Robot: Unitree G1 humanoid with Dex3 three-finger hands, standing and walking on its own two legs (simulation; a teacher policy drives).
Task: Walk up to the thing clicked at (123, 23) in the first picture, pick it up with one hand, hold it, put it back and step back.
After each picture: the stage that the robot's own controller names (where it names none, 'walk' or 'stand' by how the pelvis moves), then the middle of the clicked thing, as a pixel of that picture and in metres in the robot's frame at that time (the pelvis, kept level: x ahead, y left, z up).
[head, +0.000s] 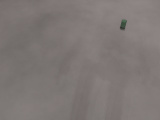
stand; (123, 24) +1.74 -0.54 -0.72
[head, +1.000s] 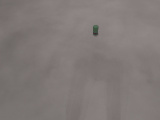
walk; (95, 30) +1.67 -0.05 -0.69
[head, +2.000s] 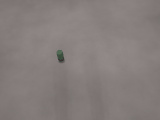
walk; (60, 55) +1.13 +0.29 -0.71
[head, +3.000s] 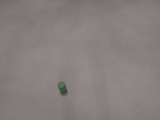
walk; (62, 87) +0.77 +0.28 -0.71
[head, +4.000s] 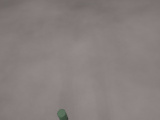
walk; (62, 116) +0.52 +0.24 -0.71
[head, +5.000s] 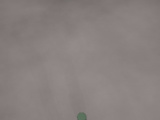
walk; (81, 119) +0.43 +0.01 -0.69
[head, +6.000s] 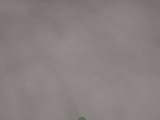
stand; out of the picture +0.39 -0.04 -0.68
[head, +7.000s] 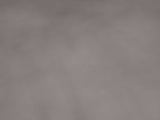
walk; out of the picture +0.37 -0.01 -0.71
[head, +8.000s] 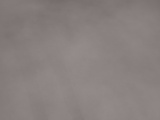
stand; out of the picture +0.27 -0.07 -0.69
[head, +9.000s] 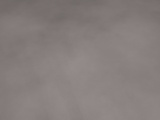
stand; out of the picture +0.30 -0.01 -0.71
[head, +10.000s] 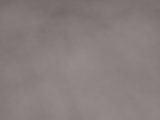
stand; out of the picture +0.26 -0.02 -0.72
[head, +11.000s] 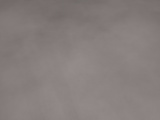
stand; out of the picture +0.25 -0.01 -0.73
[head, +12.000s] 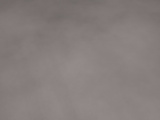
stand; out of the picture +0.25 -0.01 -0.73
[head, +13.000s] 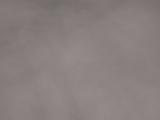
go down; out of the picture +0.26 -0.01 -0.72
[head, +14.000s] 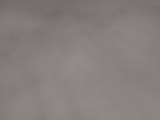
go down; out of the picture +0.24 -0.01 -0.66
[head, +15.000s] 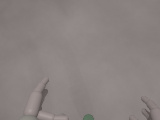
go down; out of the picture +0.28 -0.02 -0.57
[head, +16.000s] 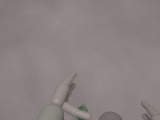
go down; (81, 113) +0.31 -0.01 -0.52
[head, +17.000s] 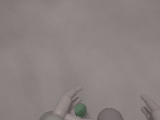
go down; (80, 110) +0.32 -0.01 -0.50
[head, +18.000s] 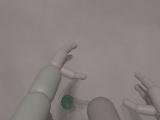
go down; (67, 102) +0.33 +0.00 -0.44
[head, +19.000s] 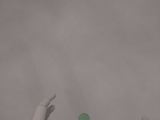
go down; out of the picture +0.29 -0.02 -0.58
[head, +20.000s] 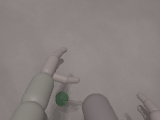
go down; (61, 99) +0.33 +0.00 -0.44
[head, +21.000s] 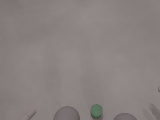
rise; (96, 111) +0.33 -0.01 -0.49
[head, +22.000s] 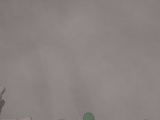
go down; (88, 119) +0.30 -0.02 -0.56
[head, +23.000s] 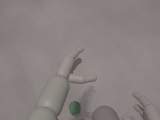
go down; (75, 108) +0.33 +0.00 -0.51
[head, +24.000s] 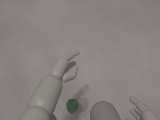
go down; (72, 106) +0.33 +0.00 -0.48
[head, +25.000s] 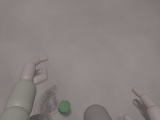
go down; (64, 107) +0.32 -0.01 -0.52
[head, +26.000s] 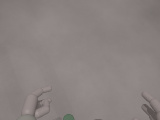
lift; out of the picture +0.30 -0.01 -0.56
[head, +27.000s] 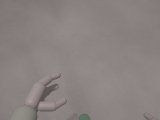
go down; out of the picture +0.30 +0.00 -0.56
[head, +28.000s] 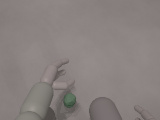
go down; (69, 100) +0.33 +0.00 -0.46
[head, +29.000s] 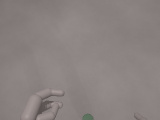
lift; out of the picture +0.29 -0.02 -0.56
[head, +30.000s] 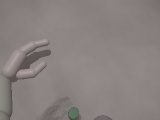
go down; (73, 114) +0.31 +0.00 -0.57
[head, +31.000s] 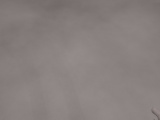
lift; out of the picture +0.27 -0.03 -0.64
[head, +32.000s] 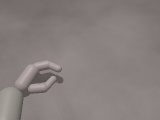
go down; out of the picture +0.28 +0.00 -0.68
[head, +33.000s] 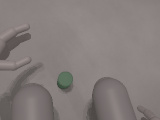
go down; (64, 81) +0.37 +0.02 -0.32
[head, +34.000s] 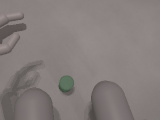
go down; (65, 84) +0.36 +0.02 -0.34
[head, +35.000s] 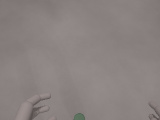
go down; out of the picture +0.32 -0.01 -0.55
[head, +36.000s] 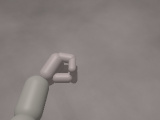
go down; out of the picture +0.29 -0.01 -0.67
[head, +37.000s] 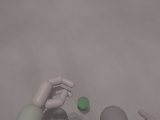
go down; (82, 104) +0.34 -0.01 -0.50
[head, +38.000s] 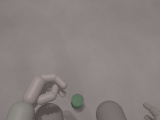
go down; (77, 101) +0.34 +0.00 -0.46
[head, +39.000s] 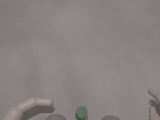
go down; (81, 113) +0.32 -0.02 -0.53
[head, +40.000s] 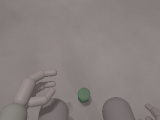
withdraw; (83, 95) +0.36 +0.00 -0.44
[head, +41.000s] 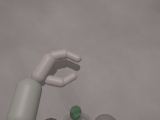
go down; (75, 113) +0.34 +0.00 -0.54
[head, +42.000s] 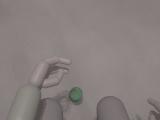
open; (75, 95) +0.35 +0.00 -0.43
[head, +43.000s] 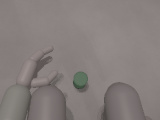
withdraw; (80, 80) +0.38 +0.01 -0.33
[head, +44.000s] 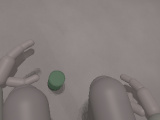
go down; (55, 81) +0.38 +0.03 -0.26
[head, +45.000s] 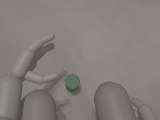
go down; (72, 83) +0.38 +0.00 -0.33
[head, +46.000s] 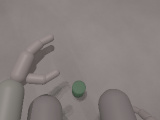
withdraw; (78, 89) +0.38 -0.01 -0.36
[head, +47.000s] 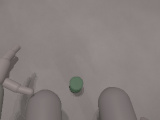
rise; (75, 85) +0.38 +0.01 -0.36
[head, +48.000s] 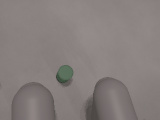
walk; (64, 74) +0.39 +0.02 -0.32
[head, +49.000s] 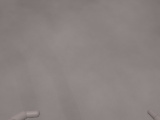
stand; out of the picture +0.32 -0.02 -0.61
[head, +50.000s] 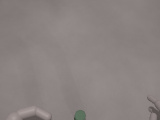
crouch; (79, 117) +0.33 -0.02 -0.57
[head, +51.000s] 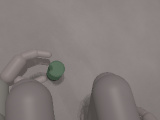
rise; (55, 71) +0.40 +0.04 -0.26
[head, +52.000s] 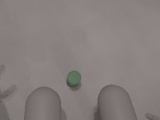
withdraw; (73, 79) +0.39 +0.01 -0.37
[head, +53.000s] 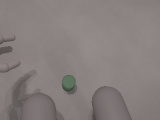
withdraw; (68, 83) +0.39 +0.02 -0.38
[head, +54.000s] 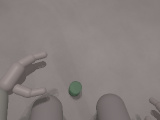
rise; (74, 89) +0.37 +0.00 -0.43
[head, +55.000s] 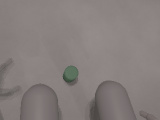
stand; (70, 74) +0.39 +0.01 -0.37
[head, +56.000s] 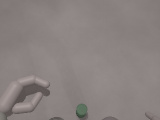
crouch; (81, 111) +0.35 -0.01 -0.55
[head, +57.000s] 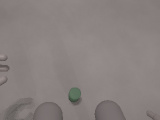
lower; (74, 95) +0.37 +0.00 -0.47
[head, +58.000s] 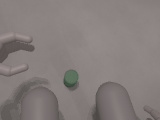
hold; (70, 79) +0.40 +0.01 -0.34
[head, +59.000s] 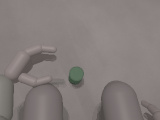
withdraw; (75, 76) +0.40 +0.01 -0.32
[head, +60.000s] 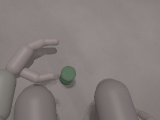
stand; (67, 76) +0.40 +0.02 -0.31
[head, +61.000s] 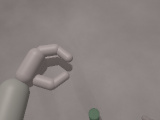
crouch; (94, 115) +0.34 -0.01 -0.55
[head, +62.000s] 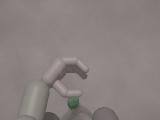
withdraw; (73, 102) +0.36 +0.00 -0.51
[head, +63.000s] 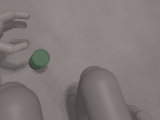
rise; (38, 60) +0.41 +0.03 -0.29
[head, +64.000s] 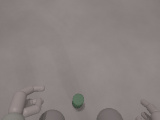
stand; (77, 101) +0.37 -0.01 -0.50
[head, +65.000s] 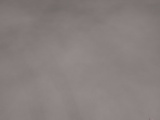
stand; out of the picture +0.32 -0.02 -0.66
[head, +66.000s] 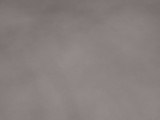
stand; out of the picture +0.31 -0.02 -0.66
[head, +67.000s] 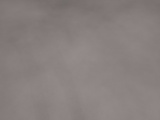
stand; out of the picture +0.32 -0.02 -0.69
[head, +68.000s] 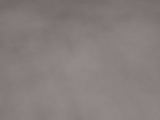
stand; out of the picture +0.33 -0.02 -0.72
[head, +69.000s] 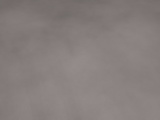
stand; out of the picture +0.32 -0.02 -0.73
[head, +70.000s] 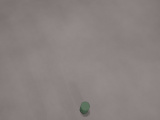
walk; (84, 108) +0.41 -0.07 -0.71
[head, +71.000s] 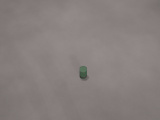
walk; (83, 72) +0.76 +0.02 -0.69
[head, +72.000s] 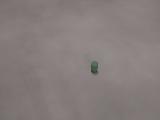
stand; (94, 67) +0.99 -0.07 -0.71
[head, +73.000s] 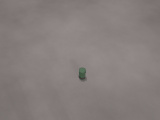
stand; (82, 73) +0.92 -0.02 -0.72
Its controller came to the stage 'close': no
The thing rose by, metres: 0.00
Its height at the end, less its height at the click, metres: +0.00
